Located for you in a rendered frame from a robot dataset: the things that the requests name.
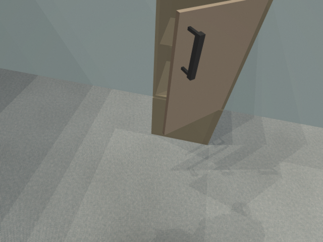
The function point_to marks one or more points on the cupboard door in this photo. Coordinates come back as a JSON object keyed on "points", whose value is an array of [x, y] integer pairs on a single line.
{"points": [[228, 27]]}

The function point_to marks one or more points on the handle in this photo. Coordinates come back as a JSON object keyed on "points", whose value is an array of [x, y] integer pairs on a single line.
{"points": [[196, 53]]}

